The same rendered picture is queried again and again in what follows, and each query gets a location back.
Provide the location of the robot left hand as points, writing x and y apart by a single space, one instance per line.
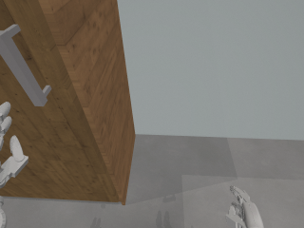
15 163

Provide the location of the handle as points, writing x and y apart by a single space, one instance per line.
18 66

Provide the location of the robot right hand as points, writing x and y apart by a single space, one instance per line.
248 215

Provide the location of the wardrobe door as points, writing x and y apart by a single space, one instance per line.
64 159

